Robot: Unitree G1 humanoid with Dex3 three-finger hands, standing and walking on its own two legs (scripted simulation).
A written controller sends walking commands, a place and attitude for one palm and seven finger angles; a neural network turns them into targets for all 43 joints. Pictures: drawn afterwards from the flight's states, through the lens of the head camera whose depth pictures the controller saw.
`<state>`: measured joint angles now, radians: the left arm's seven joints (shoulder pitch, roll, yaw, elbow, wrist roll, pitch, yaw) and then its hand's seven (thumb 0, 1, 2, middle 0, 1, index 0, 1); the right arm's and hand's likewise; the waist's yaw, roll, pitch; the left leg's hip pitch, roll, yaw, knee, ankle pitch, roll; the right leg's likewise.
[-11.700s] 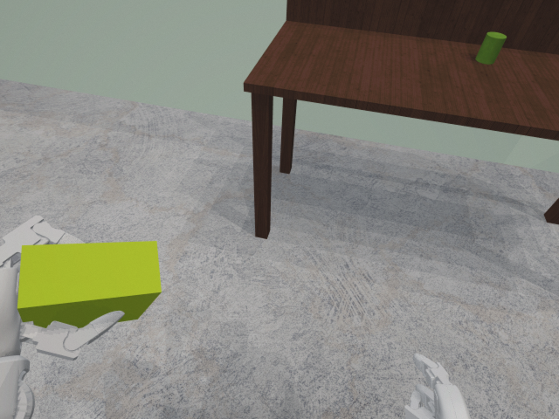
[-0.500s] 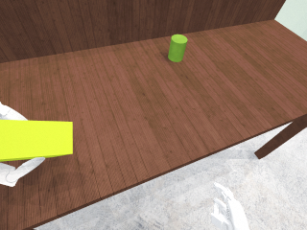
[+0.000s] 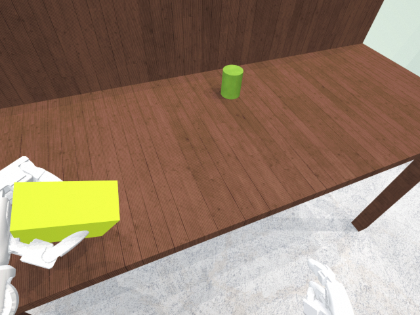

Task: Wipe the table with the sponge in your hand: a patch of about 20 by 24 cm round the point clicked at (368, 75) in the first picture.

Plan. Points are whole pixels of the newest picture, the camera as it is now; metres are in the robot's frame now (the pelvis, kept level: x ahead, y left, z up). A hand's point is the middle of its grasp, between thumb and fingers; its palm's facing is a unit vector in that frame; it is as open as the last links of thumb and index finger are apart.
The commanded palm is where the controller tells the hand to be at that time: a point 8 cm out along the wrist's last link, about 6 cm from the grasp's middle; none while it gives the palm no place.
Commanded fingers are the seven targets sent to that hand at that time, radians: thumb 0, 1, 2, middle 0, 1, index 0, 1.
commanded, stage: come to a stop and stand still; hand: left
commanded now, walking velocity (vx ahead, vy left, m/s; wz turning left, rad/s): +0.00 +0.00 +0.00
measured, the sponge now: (81, 213) +0.23 +0.22 +0.14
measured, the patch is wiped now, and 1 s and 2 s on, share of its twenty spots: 0.00 0.00 0.00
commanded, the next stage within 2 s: look again from close up in 1.62 s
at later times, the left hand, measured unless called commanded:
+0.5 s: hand (28, 165) +0.26 +0.28 +0.20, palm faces +0.46 -0.73 -0.50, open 9.6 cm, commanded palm +0.16 +0.28 +0.17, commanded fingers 0.00 0.10 1.30 -1.20 -1.60 -1.20 -1.60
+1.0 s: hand (39, 191) +0.23 +0.26 +0.18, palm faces +0.38 -0.81 -0.44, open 9.6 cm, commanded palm +0.17 +0.29 +0.17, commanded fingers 0.00 0.10 1.30 -1.20 -1.60 -1.20 -1.60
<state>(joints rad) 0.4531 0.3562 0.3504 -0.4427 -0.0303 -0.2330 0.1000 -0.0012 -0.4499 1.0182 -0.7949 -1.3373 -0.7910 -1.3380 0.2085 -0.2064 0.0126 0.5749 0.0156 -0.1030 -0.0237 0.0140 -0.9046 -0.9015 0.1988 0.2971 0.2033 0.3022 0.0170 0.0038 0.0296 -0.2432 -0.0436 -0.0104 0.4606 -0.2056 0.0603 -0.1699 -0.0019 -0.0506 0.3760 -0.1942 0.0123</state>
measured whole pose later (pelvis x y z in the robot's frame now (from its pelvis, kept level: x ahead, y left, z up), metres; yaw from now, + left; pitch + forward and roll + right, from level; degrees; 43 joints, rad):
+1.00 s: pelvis +0.01 +0.01 -0.01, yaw +1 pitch +3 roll -1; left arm 0.42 0.49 0.43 -0.59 -0.07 -0.28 0.12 0.00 -0.45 1.02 -0.79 -1.34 -0.79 -1.34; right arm 0.21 -0.21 0.02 0.57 -0.01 -0.15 0.07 0.01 -0.90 -0.90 0.20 0.30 0.20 0.30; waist 0.03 -0.06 0.08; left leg -0.36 -0.08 -0.02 0.57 -0.26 0.07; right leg -0.30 -0.04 -0.07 0.54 -0.30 0.02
